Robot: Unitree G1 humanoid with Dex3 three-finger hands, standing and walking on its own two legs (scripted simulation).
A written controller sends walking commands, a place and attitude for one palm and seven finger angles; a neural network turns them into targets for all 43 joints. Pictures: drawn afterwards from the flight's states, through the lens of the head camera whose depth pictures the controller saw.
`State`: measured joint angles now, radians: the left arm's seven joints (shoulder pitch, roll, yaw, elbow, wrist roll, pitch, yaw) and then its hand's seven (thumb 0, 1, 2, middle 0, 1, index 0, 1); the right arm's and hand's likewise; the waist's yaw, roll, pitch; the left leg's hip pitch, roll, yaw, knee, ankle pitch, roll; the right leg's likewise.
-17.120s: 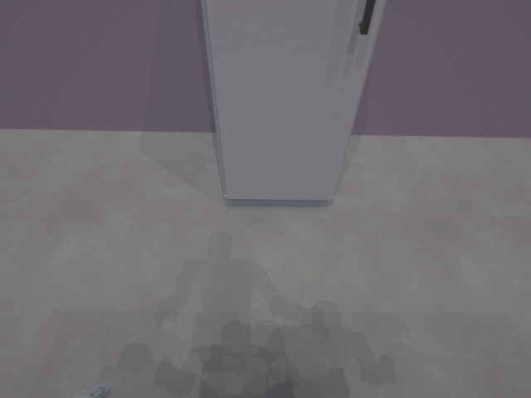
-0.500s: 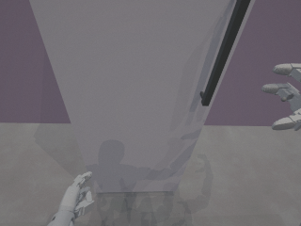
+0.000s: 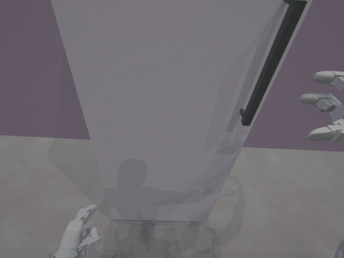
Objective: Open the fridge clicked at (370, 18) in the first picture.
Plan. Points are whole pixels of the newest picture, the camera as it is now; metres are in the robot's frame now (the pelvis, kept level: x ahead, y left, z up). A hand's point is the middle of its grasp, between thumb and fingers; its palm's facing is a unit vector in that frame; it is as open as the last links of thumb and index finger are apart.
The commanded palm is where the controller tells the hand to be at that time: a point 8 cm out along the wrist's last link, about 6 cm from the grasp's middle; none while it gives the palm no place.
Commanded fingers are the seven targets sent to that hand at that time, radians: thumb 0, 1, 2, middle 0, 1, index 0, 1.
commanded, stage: move the hooked fingers beside the handle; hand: right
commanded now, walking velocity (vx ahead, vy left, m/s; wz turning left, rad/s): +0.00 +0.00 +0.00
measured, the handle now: (263, 70) +0.47 -0.18 +0.26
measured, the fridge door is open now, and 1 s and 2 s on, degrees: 0 0 0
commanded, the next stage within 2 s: feel for the door with the fingertips in 1.52 s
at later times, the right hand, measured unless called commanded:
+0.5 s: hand (311, 100) +0.37 -0.26 +0.25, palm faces +0.02 +1.00 -0.02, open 14.0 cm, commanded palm +0.35 -0.31 +0.25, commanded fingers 0.00 0.50 -0.30 0.30 1.20 0.30 1.20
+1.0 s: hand (293, 91) +0.41 -0.24 +0.24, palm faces +0.04 +1.00 -0.02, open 13.9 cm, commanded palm +0.38 -0.30 +0.25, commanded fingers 0.00 0.50 -0.30 0.30 1.20 0.30 1.20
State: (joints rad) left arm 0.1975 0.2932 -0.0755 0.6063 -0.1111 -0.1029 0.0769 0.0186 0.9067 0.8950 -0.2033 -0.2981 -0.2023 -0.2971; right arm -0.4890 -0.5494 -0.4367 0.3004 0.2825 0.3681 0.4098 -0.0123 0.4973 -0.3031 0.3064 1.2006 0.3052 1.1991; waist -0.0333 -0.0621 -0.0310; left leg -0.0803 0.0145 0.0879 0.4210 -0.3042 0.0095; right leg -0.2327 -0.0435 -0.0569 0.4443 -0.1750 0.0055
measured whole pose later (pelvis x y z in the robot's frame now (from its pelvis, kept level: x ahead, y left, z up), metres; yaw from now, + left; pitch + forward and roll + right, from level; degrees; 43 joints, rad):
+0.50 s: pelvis +0.00 +0.00 +0.00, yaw +0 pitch -2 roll +0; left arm 0.22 0.29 -0.07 0.63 -0.11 -0.09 0.09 0.02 0.91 0.89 -0.20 -0.30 -0.20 -0.30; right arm -0.63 -0.54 -0.39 0.49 0.26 0.30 0.39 -0.01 0.50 -0.30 0.31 1.20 0.30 1.20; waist -0.01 -0.05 -0.03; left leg -0.10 0.02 0.09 0.42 -0.29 0.01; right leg -0.25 -0.04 -0.06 0.45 -0.17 0.00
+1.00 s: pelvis +0.00 -0.01 +0.00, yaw +2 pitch +0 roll +0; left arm 0.30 0.29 -0.05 0.63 -0.10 -0.07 0.09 0.02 0.91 0.89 -0.20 -0.30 -0.20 -0.30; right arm -0.69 -0.54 -0.40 0.62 0.21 0.23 0.33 -0.01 0.50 -0.30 0.31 1.20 0.30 1.20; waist 0.03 -0.05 -0.03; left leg -0.12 0.01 0.05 0.41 -0.29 0.00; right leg -0.27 -0.05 -0.09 0.44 -0.18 0.00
